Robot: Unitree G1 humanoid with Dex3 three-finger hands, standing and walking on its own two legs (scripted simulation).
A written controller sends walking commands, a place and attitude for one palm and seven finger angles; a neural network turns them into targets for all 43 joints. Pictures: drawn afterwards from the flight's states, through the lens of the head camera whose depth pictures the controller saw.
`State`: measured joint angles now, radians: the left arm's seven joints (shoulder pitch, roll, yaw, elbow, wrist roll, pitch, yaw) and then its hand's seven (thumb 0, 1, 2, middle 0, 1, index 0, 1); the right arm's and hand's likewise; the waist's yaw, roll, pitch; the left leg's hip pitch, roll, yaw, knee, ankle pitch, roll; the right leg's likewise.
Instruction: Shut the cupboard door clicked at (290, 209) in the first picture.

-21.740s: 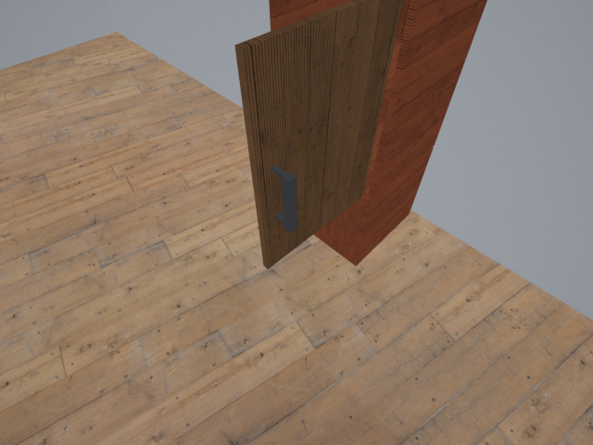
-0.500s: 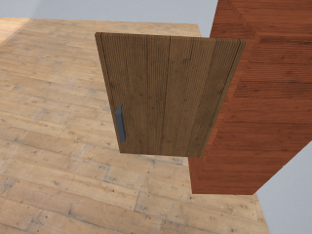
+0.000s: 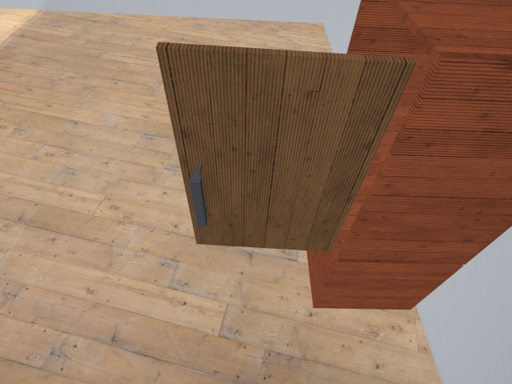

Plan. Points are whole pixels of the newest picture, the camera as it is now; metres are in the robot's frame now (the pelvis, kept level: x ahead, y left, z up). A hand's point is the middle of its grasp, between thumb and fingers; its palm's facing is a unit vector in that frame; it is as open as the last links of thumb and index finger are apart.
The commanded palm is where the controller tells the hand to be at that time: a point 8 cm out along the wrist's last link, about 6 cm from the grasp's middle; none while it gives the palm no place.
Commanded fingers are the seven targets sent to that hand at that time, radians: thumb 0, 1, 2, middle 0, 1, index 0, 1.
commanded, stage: look again from close up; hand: left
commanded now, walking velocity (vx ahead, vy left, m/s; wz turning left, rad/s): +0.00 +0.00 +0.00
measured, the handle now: (200, 196) +0.51 +0.16 -0.08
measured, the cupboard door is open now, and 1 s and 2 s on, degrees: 88 88 88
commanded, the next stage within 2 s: raise the hand and make a fist in 0.30 s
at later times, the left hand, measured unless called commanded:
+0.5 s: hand out of the picture +0.11 +0.18 -0.12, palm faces +0.18 -0.97 -0.19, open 7.3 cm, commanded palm +0.11 +0.21 -0.07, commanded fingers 0.00 0.90 0.90 -0.29 -0.40 -0.29 -0.40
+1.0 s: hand (157, 355) +0.17 +0.16 -0.06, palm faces +0.11 -0.99 -0.06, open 5.3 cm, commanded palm +0.15 +0.22 -0.07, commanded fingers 0.00 0.90 0.90 -0.75 -0.90 -0.75 -0.90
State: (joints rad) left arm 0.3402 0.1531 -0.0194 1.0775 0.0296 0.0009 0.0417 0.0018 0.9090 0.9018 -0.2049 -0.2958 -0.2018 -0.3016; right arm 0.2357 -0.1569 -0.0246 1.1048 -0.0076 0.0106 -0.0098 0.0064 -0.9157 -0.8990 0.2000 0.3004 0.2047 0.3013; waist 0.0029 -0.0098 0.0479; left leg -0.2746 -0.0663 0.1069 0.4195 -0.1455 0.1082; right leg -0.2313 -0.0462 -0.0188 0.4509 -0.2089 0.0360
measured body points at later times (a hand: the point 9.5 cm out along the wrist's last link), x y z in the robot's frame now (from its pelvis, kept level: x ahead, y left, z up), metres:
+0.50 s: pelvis +0.02 -0.01 +0.00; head +0.03 +0.01 +0.45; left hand +0.10 +0.23 -0.10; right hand +0.06 -0.24 -0.14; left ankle +0.06 +0.04 -0.74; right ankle +0.02 -0.14 -0.73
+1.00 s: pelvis +0.02 -0.04 -0.13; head +0.10 -0.02 +0.31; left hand +0.16 +0.22 -0.05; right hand +0.30 -0.24 -0.18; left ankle +0.06 +0.04 -0.74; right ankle +0.04 -0.13 -0.74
